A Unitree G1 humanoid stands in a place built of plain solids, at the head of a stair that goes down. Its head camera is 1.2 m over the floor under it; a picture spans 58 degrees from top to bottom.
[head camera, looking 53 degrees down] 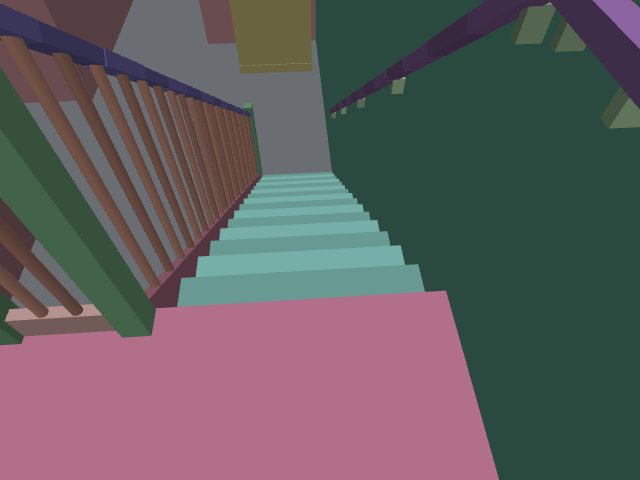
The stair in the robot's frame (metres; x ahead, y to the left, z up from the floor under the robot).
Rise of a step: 0.18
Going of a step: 0.22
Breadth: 0.90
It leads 4 degrees to the left of straight ahead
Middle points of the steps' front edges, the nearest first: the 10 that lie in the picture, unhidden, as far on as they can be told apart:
0.67 0.05 0.00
0.89 0.07 -0.18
1.12 0.09 -0.36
1.34 0.10 -0.54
1.56 0.12 -0.72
1.78 0.13 -0.90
2.01 0.15 -1.09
2.23 0.16 -1.27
2.45 0.18 -1.45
2.68 0.19 -1.63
